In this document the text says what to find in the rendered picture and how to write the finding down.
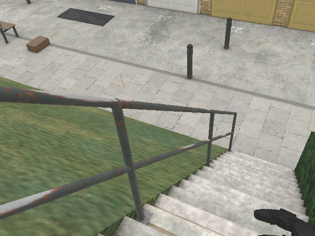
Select stairs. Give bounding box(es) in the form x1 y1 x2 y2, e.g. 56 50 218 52
96 150 309 236

